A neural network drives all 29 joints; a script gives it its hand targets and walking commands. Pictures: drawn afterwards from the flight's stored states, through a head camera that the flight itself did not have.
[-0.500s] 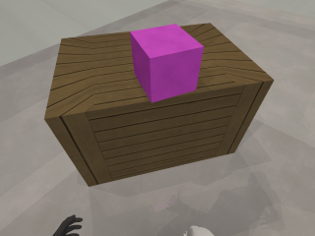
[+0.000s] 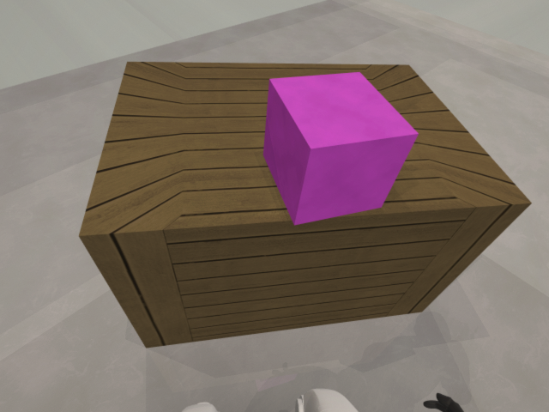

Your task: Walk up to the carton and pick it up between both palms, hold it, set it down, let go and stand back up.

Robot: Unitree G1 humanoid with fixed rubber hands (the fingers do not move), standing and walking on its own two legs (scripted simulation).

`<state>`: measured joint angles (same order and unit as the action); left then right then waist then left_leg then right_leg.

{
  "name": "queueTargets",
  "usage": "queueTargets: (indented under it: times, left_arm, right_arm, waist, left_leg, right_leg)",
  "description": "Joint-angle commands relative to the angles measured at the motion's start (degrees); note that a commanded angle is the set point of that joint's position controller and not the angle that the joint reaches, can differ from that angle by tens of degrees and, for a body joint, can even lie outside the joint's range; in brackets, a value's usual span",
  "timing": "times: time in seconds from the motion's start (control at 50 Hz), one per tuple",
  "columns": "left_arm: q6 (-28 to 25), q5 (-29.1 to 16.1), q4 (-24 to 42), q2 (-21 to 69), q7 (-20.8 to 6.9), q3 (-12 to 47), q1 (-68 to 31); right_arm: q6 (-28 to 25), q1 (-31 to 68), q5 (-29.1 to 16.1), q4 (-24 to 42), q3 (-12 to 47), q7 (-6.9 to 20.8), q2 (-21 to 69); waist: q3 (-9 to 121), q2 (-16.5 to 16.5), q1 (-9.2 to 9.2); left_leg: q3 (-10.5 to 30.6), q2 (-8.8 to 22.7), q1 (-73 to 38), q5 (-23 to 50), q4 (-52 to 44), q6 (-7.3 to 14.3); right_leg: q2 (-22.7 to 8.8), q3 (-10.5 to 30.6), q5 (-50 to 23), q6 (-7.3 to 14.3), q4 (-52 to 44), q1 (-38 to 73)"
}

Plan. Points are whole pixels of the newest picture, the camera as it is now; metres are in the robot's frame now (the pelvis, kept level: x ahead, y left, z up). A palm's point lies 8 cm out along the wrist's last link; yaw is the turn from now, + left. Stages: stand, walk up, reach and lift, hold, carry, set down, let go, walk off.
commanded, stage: walk up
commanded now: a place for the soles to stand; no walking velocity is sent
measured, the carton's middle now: (328, 146) +0.63 -0.13 +0.02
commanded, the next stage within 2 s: none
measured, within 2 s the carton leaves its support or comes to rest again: neither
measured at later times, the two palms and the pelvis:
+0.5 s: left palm (133, 339) +0.24 +0.21 -0.06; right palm (457, 375) +0.19 -0.30 -0.08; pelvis +0.07 -0.03 +0.01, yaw -2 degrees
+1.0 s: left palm (126, 362) +0.21 +0.22 -0.07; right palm (464, 376) +0.18 -0.30 -0.07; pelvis +0.07 -0.04 +0.02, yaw -2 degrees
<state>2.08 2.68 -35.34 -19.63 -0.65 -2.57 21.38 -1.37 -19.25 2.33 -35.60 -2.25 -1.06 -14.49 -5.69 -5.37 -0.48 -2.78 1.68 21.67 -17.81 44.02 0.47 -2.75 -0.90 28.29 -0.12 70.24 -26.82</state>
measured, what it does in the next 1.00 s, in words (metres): steps on the spot: right foot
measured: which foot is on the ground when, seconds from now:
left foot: down 0.00-1.00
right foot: up 0.00-0.16, down 0.18-1.00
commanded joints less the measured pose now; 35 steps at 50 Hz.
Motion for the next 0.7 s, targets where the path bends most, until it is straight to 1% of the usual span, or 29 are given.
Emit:
queueTargets:
  times: [0.0,0.02,0.04,0.06,0.08,0.1,0.12,0.14,0.16,0.18,0.2,0.22,0.24,0.26,0.28,0.3,0.32,0.34,0.38,0.4,0.42,0.58,0.68]
  left_arm:
    - [-0.8,-0.5,4.6,-3.2,-0.6,-1.5,4.4]
    - [-0.7,-0.9,4.8,-2.5,-0.6,-1.1,3.3]
    - [-0.9,-1.4,4.7,-1.7,-0.5,-0.8,2.9]
    - [-1.2,-1.7,4.3,-1.3,-0.4,-0.7,3.2]
    - [-1.4,-1.5,4.0,-1.4,-0.4,-0.8,3.2]
    - [-1.9,-1.5,3.4,-1.6,-0.2,-0.9,4.2]
    - [-2.5,-1.5,3.2,-2.6,0.0,-1.2,4.8]
    - [-2.9,-1.3,3.6,-4.8,0.2,-1.8,3.5]
    - [-3.0,-0.4,5.0,-8.4,0.6,-2.6,1.1]
    - [-2.5,-2.1,6.6,-11.4,1.0,-2.9,-4.0]
    - [-2.0,-2.9,6.8,-10.7,1.3,-3.1,-7.1]
    - [-2.0,-3.0,6.7,-8.5,1.3,-2.1,-7.7]
    - [-1.7,-2.6,6.8,-8.7,1.4,-1.8,-9.0]
    - [-1.5,-2.6,7.3,-8.7,1.3,-1.3,-10.7]
    - [-1.5,-3.1,7.5,-7.5,0.9,-0.6,-11.9]
    - [-1.4,-3.5,7.5,-5.8,0.4,-0.3,-11.7]
    - [-1.3,-3.6,7.1,-4.7,0.2,-0.2,-9.8]
    - [-1.4,-3.3,6.4,-4.5,0.2,0.0,-8.9]
    - [-1.8,-3.3,5.7,-5.4,0.1,0.0,-9.8]
    - [-2.0,-3.2,5.6,-5.6,0.0,-0.1,-9.8]
    - [-2.0,-3.0,5.7,-5.6,0.0,-0.1,-10.0]
    - [-1.8,-3.2,6.0,-5.5,-0.4,-0.2,-12.0]
    - [-2.0,-3.0,5.6,-5.4,-0.6,-0.4,-12.2]
  right_arm:
    - [-1.7,2.3,0.6,4.2,-2.6,-0.5,-10.7]
    - [-1.8,2.9,0.4,4.3,-2.3,-0.5,-10.3]
    - [-1.7,3.4,0.3,4.6,-2.2,-0.4,-10.3]
    - [-1.3,4.0,0.1,5.1,-2.1,-0.2,-10.6]
    - [-0.9,3.6,0.1,5.3,-2.2,0.0,-11.3]
    - [-0.3,4.3,-0.5,5.3,-1.7,0.2,-11.4]
    - [0.2,4.1,-1.0,5.6,-1.1,0.5,-10.8]
    - [0.5,1.4,-1.5,5.8,-0.6,0.7,-9.5]
    - [0.6,-2.2,-2.2,6.8,0.2,0.8,-7.2]
    - [1.7,-4.5,-3.3,6.5,0.4,0.2,-7.2]
    - [3.0,-1.8,-2.7,5.3,-0.7,-0.3,-9.7]
    - [3.1,-0.9,-2.5,5.8,-1.0,-0.2,-10.0]
    - [2.7,-1.4,-2.8,5.5,-0.8,-0.2,-9.4]
    - [2.0,-4.0,-2.6,4.9,-0.6,-0.1,-9.2]
    - [1.2,-4.6,-2.3,4.8,-0.5,0.0,-9.9]
    - [0.7,-2.0,-2.1,5.0,-0.9,0.1,-11.3]
    - [0.6,1.4,-2.2,5.3,-1.1,0.2,-12.6]
    - [0.5,2.8,-2.4,5.5,-0.9,0.5,-12.0]
    - [0.4,2.8,-2.3,5.8,-0.3,0.5,-10.1]
    - [0.4,2.5,-2.4,5.7,-0.2,0.5,-9.9]
    - [0.4,2.4,-2.4,5.6,-0.1,0.5,-9.8]
    - [0.7,5.5,-2.4,6.5,-0.5,1.1,-9.7]
    - [0.6,6.1,-2.3,6.5,-0.8,1.4,-9.8]
  waist:
    - [-0.1,18.5,0.67]
    - [0.1,18.5,0.73]
    - [1.1,19.1,0.78]
    - [2.6,19.7,1.15]
    - [4.4,18.8,1.39]
    - [6.1,16.9,2.33]
    - [7.4,14.0,3.13]
    - [8.7,8.9,2.75]
    - [11.2,0.0,1.45]
    - [12.0,-3.7,0.16]
    - [8.8,-2.4,0.63]
    - [7.1,-2.1,0.62]
    - [6.1,-3.4,0.19]
    - [7.2,-4.5,-1.80]
    - [8.1,-4.3,-2.83]
    - [8.1,-1.8,-1.70]
    - [7.6,0.7,0.70]
    - [8.3,1.0,1.19]
    - [9.1,1.1,0.16]
    - [9.9,1.7,0.14]
    - [10.3,2.2,0.15]
    - [8.4,5.1,0.49]
    - [7.9,5.7,0.55]
  left_leg:
    - [21.1,16.1,-1.4,-2.1,-25.5,14.3]
    - [17.7,15.4,-0.7,5.6,-23.5,13.5]
    - [14.0,14.1,0.3,12.9,-21.2,12.6]
    - [11.1,12.8,1.4,19.4,-18.2,11.4]
    - [9.7,12.0,1.3,21.7,-15.1,10.5]
    - [7.6,10.9,2.7,21.8,-11.1,9.0]
    - [6.2,9.6,4.7,18.3,-7.0,6.9]
    - [4.9,8.2,7.0,12.7,-3.5,4.5]
    - [1.3,4.6,9.7,3.0,3.6,1.2]
    - [0.3,0.2,3.5,-14.2,6.6,-1.4]
    - [3.0,1.6,-0.1,-15.9,10.0,-1.3]
    - [2.9,0.9,1.2,-15.1,7.6,-1.2]
    - [2.3,0.8,0.4,-12.1,3.6,-1.0]
    - [2.5,1.9,-4.2,-4.5,-3.9,-0.3]
    - [4.9,3.3,-7.8,3.4,-9.5,0.4]
    - [7.9,4.4,-5.5,3.5,-11.7,0.9]
    - [9.7,4.7,-2.4,3.1,-11.9,1.4]
    - [8.5,4.2,-2.9,5.2,-10.9,1.2]
    - [7.2,3.7,-5.4,9.1,-10.3,0.7]
    - [7.1,3.7,-5.6,10.4,-10.2,0.7]
    - [7.0,3.7,-5.9,11.0,-10.3,0.7]
    - [6.7,3.9,-6.0,8.2,-13.5,1.0]
    - [6.7,3.9,-5.8,5.9,-14.8,1.1]
  right_leg:
    - [-3.3,4.6,-2.8,-1.0,-7.5,-5.0]
    - [-3.7,4.4,-4.0,-0.9,-12.5,-2.5]
    - [-3.3,3.1,-5.3,-0.5,-17.7,1.3]
    - [-2.2,1.6,-7.3,-0.1,-22.0,6.0]
    - [-0.8,-0.7,-10.2,0.4,-25.6,9.6]
    - [0.9,-2.4,-16.5,0.8,-31.4,15.0]
    - [2.2,-2.8,-23.3,1.4,-36.9,19.9]
    - [0.9,1.0,-26.0,2.6,-39.0,23.1]
    - [-8.2,13.4,-28.7,5.8,-40.8,24.9]
    - [-18.4,25.7,-21.1,13.9,-47.0,14.0]
    - [-18.4,26.0,-12.8,16.3,-48.3,6.6]
    - [-14.9,22.8,-12.5,15.0,-48.2,6.9]
    - [-12.9,19.1,-16.9,13.5,-46.3,6.5]
    - [-11.3,16.2,-19.2,10.8,-44.2,4.6]
    - [-9.3,12.4,-20.0,7.6,-42.0,2.7]
    - [-5.9,8.6,-18.0,5.1,-39.7,4.6]
    - [-3.6,6.9,-17.2,3.9,-38.7,7.9]
    - [-3.9,7.4,-20.3,3.8,-38.7,9.8]
    - [-4.5,7.6,-28.3,4.6,-38.0,10.3]
    - [-4.8,7.4,-31.2,5.0,-37.5,11.5]
    - [-5.0,7.3,-32.3,5.3,-37.4,12.1]
    - [-4.3,6.2,-25.3,4.2,-39.7,10.7]
    - [-4.1,6.2,-21.7,3.9,-41.1,10.8]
